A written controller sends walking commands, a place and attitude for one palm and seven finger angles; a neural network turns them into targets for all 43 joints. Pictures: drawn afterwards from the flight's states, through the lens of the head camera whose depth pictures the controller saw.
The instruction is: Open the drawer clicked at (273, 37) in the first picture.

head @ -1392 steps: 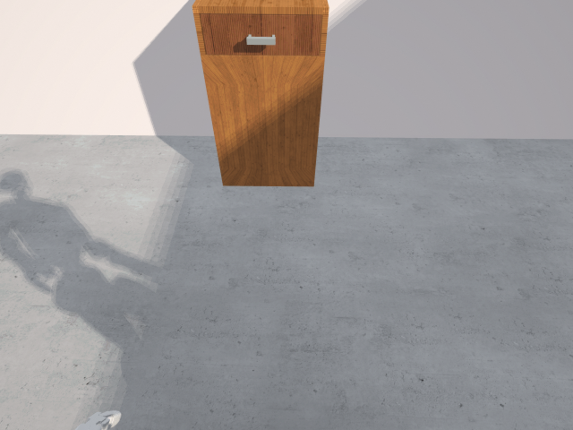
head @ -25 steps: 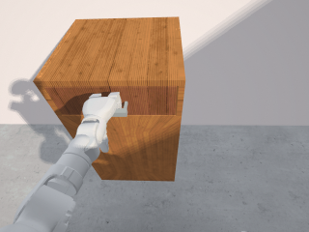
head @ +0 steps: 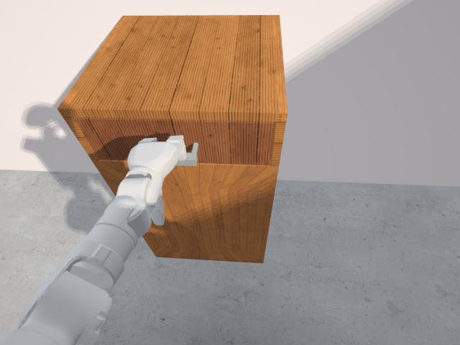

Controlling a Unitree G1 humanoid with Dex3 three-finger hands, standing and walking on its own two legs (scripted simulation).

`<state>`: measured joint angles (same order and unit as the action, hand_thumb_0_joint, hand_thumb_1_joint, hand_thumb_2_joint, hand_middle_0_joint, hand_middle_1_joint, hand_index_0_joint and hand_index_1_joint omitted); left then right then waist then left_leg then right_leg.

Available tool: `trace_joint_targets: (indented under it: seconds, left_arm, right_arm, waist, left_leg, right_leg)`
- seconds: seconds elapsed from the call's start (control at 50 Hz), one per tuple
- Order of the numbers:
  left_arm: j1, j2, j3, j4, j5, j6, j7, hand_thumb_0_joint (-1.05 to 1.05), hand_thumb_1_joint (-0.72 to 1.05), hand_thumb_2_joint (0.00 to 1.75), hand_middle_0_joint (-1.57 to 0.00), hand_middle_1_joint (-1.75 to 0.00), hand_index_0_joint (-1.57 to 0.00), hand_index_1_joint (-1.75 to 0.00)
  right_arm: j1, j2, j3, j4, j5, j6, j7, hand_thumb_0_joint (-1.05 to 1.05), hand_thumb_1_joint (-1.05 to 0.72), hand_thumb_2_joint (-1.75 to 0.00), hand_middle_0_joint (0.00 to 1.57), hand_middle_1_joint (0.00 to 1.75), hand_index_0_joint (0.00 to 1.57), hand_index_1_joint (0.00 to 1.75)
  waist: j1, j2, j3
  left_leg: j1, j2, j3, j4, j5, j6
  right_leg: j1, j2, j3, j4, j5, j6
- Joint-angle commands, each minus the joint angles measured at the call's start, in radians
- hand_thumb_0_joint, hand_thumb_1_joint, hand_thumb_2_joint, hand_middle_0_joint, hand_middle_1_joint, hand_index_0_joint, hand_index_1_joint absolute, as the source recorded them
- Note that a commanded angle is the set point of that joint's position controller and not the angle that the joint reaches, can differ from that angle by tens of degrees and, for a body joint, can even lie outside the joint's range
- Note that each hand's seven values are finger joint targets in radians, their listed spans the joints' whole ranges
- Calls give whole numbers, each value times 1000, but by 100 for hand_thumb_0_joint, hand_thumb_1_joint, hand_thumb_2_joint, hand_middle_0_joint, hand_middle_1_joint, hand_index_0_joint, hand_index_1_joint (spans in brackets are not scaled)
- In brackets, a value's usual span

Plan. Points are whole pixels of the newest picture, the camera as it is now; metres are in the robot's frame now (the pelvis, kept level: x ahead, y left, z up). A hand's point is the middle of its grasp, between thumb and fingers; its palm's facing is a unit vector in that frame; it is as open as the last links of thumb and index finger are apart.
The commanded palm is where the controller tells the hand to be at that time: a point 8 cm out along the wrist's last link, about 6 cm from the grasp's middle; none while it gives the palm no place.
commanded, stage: re-aim the fingers above the handle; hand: left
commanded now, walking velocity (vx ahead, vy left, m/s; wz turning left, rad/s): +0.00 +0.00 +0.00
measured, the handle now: (175, 152) +0.52 +0.14 +0.00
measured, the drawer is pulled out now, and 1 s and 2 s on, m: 0.00 0.00 0.00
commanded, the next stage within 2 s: lower the fingers behind the handle in 0.02 s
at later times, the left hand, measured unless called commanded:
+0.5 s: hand (179, 171) +0.44 +0.12 +0.03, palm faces -0.17 -0.04 -0.98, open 13.9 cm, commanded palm +0.42 +0.13 +0.09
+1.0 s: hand (185, 167) +0.46 +0.11 +0.01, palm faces -0.06 -0.02 -1.00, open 13.8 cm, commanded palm +0.43 +0.12 +0.06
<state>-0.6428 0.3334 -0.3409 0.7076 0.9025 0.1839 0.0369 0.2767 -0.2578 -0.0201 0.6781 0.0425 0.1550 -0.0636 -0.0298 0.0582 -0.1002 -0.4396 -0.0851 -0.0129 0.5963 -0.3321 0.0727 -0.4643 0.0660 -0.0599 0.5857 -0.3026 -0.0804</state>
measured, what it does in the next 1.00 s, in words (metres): stands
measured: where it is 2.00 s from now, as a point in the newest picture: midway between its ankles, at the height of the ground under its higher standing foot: outside the picture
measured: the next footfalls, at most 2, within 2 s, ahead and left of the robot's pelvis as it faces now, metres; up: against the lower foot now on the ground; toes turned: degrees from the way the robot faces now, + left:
none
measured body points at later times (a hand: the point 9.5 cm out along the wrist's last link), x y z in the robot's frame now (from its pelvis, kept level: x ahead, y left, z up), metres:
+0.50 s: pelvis -0.01 -0.01 +0.00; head +0.03 -0.03 +0.45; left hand +0.44 +0.12 +0.08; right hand +0.05 -0.26 -0.14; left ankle -0.03 +0.08 -0.73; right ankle -0.01 -0.07 -0.73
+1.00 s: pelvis -0.01 -0.01 -0.01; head +0.06 -0.04 +0.43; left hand +0.46 +0.11 +0.06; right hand +0.03 -0.27 -0.16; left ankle -0.03 +0.08 -0.73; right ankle -0.01 -0.07 -0.73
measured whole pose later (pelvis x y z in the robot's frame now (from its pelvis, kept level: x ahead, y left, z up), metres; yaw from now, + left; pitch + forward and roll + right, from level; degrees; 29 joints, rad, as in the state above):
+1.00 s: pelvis -0.01 -0.01 -0.01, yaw -3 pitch +17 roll +1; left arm -0.81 0.29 -0.17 1.06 1.03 0.14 0.35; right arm 0.28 -0.23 -0.02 0.69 0.02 0.12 -0.03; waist -0.10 0.05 -0.15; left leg -0.62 -0.05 0.04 0.70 -0.37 0.05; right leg -0.67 0.10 -0.02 0.69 -0.32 -0.10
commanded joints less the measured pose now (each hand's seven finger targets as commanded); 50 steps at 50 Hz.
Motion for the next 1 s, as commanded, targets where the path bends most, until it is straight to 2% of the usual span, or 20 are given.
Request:
trace_joint_targets:
  seconds: [0.0, 0.02, 0.06, 0.1, 0.14, 0.2, 0.24, 0.28, 0.32, 0.38, 0.4, 0.42, 0.46, 0.54, 0.6, 0.66, 0.72, 0.8, 0.86, 0.98]
  left_arm:
    - [-659, 15, 45, -409, 42, -306, 128, 0, -50, 30, -30, -120, -30, -120]
    - [-658, 10, 63, -355, 61, -318, 171, 0, -50, 30, -30, -120, -30, -120]
    - [-620, 84, 163, -205, 106, -286, 270, 0, -50, 30, -30, -120, -30, -120]
    - [-543, 177, 280, -66, 113, -191, 359, 0, -50, 30, -30, -120, -30, -120]
    - [-496, 240, 331, 52, 118, -87, 394, 0, -50, 30, -30, -120, -30, -120]
    - [-456, 151, 229, 168, 170, 60, 400, 0, -50, 30, -30, -120, -30, -120]
    - [-442, 93, 175, 206, 196, 148, 364, 0, -50, 30, -30, -120, -30, -120]
    - [-444, 113, 177, 186, 156, 193, 322, 0, -50, 30, -30, -120, -30, -120]
    - [-461, 136, 181, 224, 108, 226, 272, 0, -50, 30, -30, -120, -30, -120]
    - [-447, 183, 200, 231, 96, 179, 192, 0, -50, 30, -30, -120, -30, -120]
    - [-455, 176, 188, 192, 102, 131, 171, 0, -50, 30, -30, -120, -30, -120]
    - [-474, 148, 168, 135, 107, 69, 155, 0, -50, 30, -30, -120, -30, -120]
    - [-508, 153, 177, -45, 118, -88, 145, 0, -50, 30, -30, -120, -30, -120]
    - [-540, 84, 139, -181, 155, -283, 233, 0, -50, 30, -30, -120, -30, -120]
    - [-496, 70, 167, -47, 154, -256, 340, 0, -50, 30, -30, -120, -30, -120]
    - [-577, 104, 199, 19, 152, -188, 432, 0, -50, 30, -30, -120, -30, -120]
    - [-668, 103, 182, 48, 168, -110, 474, 0, -50, 30, -30, -120, -30, -120]
    - [-662, 176, 229, 130, 161, -38, 448, 0, -50, 30, -30, -120, -30, -120]
    - [-581, 122, 189, 230, 145, -5, 390, 0, -50, 30, -30, -120, -30, -120]
    - [-427, 149, 230, 195, 136, -100, 303, 0, -50, 30, -30, -120, -30, -120]
  right_arm:
    - [1, -81, -51, -79, -22, -92, -16, 0, -90, -90, 20, 30, 20, 30]
    - [16, -76, -52, -58, -18, -96, -9, 0, -90, -90, 20, 30, 20, 30]
    - [17, -85, -55, -38, -11, -92, 14, 0, -90, -90, 20, 30, 20, 30]
    - [-7, -94, -43, -46, -16, -76, 32, 0, -90, -90, 20, 30, 20, 30]
    - [-29, -107, -31, -57, -26, -49, 40, 0, -90, -90, 20, 30, 20, 30]
    - [-49, -102, -25, -81, -26, -13, 55, 0, -90, -90, 20, 30, 20, 30]
    - [-52, -113, -33, -96, -17, 13, 64, 0, -90, -90, 20, 30, 20, 30]
    - [-58, -118, -31, -113, -4, 42, 54, 0, -90, -90, 20, 30, 20, 30]
    - [-79, -123, -21, -119, 4, 57, 30, 0, -90, -90, 20, 30, 20, 30]
    - [-87, -131, -7, -131, 7, 53, -8, 0, -90, -90, 20, 30, 20, 30]
    - [-77, -129, -7, -140, 5, 46, -16, 0, -90, -90, 20, 30, 20, 30]
    - [-68, -126, -12, -150, 1, 33, -20, 0, -90, -90, 20, 30, 20, 30]
    - [-53, -111, -30, -167, -12, 0, -25, 0, -90, -90, 20, 30, 20, 30]
    - [0, -75, -60, -131, -22, -57, -10, 0, -90, -90, 20, 30, 20, 30]
    - [28, -90, -67, -83, -22, -81, 16, 0, -90, -90, 20, 30, 20, 30]
    - [36, -105, -72, -51, -21, -90, 39, 0, -90, -90, 20, 30, 20, 30]
    - [34, -109, -71, -39, -25, -88, 46, 0, -90, -90, 20, 30, 20, 30]
    - [39, -113, -64, -41, -24, -71, 38, 0, -90, -90, 20, 30, 20, 30]
    - [50, -114, -58, -50, -21, -59, 34, 0, -90, -90, 20, 30, 20, 30]
    - [59, -124, -50, -91, -24, -58, 22, 0, -90, -90, 20, 30, 20, 30]
  waist:
    - [-84, 43, -418]
    - [-85, -5, -337]
    - [-51, -81, -276]
    - [1, -120, -289]
    - [29, -134, -311]
    - [32, -83, -364]
    - [26, -74, -448]
    - [4, -157, -431]
    - [-20, -244, -342]
    - [-28, -279, -240]
    - [-30, -241, -228]
    - [-41, -215, -237]
    - [-27, -116, -349]
    - [-45, 28, -400]
    - [-59, -42, -325]
    - [-75, -86, -330]
    - [-87, -52, -400]
    - [-77, -52, -483]
    - [-80, -81, -448]
    - [-53, -152, -421]
  left_leg:
    - [284, 48, -49, 47, 469, -34]
    - [228, 51, -53, 48, 429, -44]
    - [125, 54, -56, 38, 371, -59]
    - [16, 42, -32, 17, 312, -59]
    - [-59, 35, 0, 3, 290, -56]
    - [-64, 47, 35, 0, 324, -60]
    - [-22, 54, 41, 2, 401, -58]
    - [-14, 55, 48, -17, 377, -46]
    - [-68, 43, 53, -45, 271, -32]
    - [-114, 38, 48, -67, 177, -19]
    - [-114, 38, 44, -66, 169, -16]
    - [-99, 39, 39, -59, 171, -11]
    - [-42, 38, 38, -33, 202, -5]
    - [34, 43, 18, 26, 245, -19]
    - [-25, 46, 2, 53, 204, -30]
    - [-84, 40, 1, 63, 160, -29]
    - [-80, 35, 12, 73, 157, -25]
    - [-94, 31, 21, 76, 201, -22]
    - [-116, 31, 27, 71, 219, -22]
    - [-166, 31, 27, 74, 245, -16]
  right_leg:
    - [25, -31, 104, 11, 323, 30]
    - [-22, -27, 87, 11, 284, 26]
    - [-50, -17, 73, 26, 222, 17]
    - [12, -16, 71, 38, 204, 12]
    - [100, -24, 91, 32, 240, 18]
    - [138, -25, 96, 38, 310, 23]
    - [195, -20, 98, 37, 392, 21]
    - [244, -23, 106, 7, 416, 36]
    - [274, -35, 119, -36, 375, 55]
    - [263, -49, 139, -69, 298, 64]
    - [253, -54, 146, -70, 291, 60]
    - [246, -57, 151, -67, 297, 57]
    - [275, -62, 174, -45, 331, 48]
    - [137, -47, 165, -4, 285, 28]
    - [17, -33, 139, 9, 199, 29]
    - [-2, -33, 137, 14, 156, 35]
    - [14, -34, 138, 20, 168, 38]
    - [118, -38, 149, 36, 282, 46]
    - [141, -37, 141, 35, 336, 53]
    - [199, -46, 160, 49, 465, 61]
